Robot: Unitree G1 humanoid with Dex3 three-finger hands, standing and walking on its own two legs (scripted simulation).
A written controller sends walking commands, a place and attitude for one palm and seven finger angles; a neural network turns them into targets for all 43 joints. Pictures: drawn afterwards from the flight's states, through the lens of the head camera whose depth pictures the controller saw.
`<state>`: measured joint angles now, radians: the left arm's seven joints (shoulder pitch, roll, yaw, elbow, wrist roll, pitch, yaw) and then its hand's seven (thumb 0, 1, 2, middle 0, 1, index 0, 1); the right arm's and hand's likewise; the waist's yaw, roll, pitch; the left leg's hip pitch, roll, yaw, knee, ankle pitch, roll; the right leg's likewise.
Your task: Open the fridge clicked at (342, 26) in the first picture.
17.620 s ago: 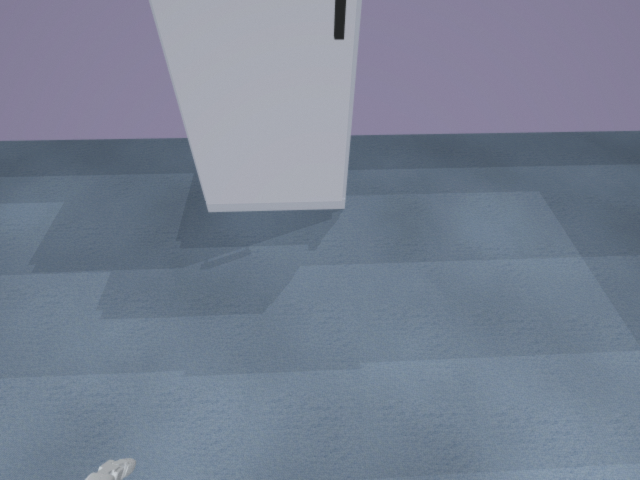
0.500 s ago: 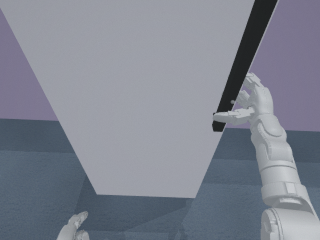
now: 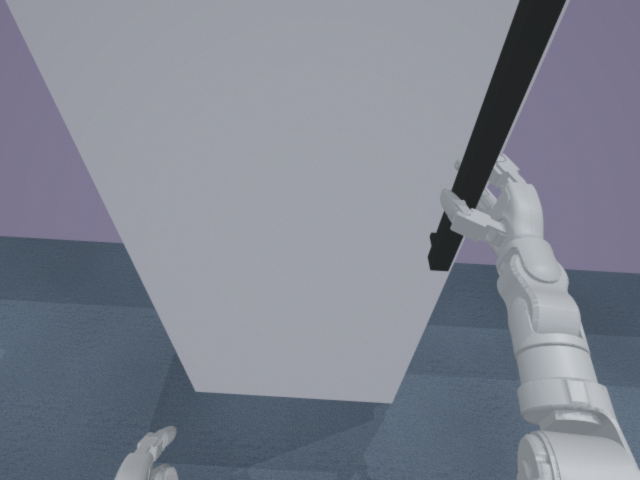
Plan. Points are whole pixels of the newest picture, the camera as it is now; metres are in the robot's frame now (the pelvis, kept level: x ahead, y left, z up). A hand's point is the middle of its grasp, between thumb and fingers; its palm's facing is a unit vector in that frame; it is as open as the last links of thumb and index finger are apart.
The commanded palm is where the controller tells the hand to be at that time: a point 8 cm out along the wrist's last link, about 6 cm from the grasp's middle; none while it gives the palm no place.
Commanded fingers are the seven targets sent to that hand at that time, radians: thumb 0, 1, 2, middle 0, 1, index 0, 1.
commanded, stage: grip the handle and tug to test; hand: right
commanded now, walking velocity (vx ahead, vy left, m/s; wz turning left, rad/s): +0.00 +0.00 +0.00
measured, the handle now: (473, 151) +0.46 -0.14 +0.21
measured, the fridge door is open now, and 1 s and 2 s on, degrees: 0 1 27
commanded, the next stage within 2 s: pull the door a little, standing still in 0.72 s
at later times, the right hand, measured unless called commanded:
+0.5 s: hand (460, 212) +0.40 -0.13 +0.16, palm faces +0.01 +1.00 +0.02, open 7.0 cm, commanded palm +0.37 -0.18 +0.16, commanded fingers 0.00 -0.90 -0.90 0.45 1.40 0.45 1.40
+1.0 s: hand (460, 217) +0.40 -0.13 +0.16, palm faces +0.00 +1.00 +0.01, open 7.0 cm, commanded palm +0.35 -0.18 +0.16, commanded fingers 0.00 -0.90 -0.90 0.45 1.40 0.45 1.40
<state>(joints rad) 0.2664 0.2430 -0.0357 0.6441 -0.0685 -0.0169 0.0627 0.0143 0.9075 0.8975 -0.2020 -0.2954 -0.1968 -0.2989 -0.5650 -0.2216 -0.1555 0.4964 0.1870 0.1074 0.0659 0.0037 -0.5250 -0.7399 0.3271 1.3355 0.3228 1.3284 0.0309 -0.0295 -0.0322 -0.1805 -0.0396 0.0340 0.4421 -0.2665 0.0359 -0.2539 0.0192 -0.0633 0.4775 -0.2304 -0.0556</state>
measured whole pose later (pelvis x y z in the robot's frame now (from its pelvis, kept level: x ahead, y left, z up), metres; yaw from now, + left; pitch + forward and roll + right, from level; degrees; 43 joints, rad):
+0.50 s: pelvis +0.00 +0.01 +0.00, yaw +0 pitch +0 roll +0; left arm 0.26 0.25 -0.04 0.64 -0.07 0.00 0.06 0.01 0.91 0.90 -0.20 -0.30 -0.20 -0.30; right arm -0.54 -0.23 -0.17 0.49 0.20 0.11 0.07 0.00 -0.56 -0.76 0.29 1.35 0.28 1.35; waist 0.03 -0.04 -0.04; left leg -0.18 -0.05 0.04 0.44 -0.27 0.05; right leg -0.25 0.01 -0.06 0.47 -0.23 -0.04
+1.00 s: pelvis +0.03 +0.02 +0.00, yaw +1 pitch +1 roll +0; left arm 0.21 0.25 -0.03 0.60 -0.06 0.01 0.05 0.01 0.91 0.90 -0.20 -0.30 -0.20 -0.30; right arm -0.34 -0.21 -0.17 0.16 0.20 0.23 0.07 0.00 -0.60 -0.72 0.26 1.35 0.23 1.35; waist 0.01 -0.03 -0.06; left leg -0.13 -0.05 0.02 0.42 -0.30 0.05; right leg -0.19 0.01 -0.07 0.45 -0.26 -0.03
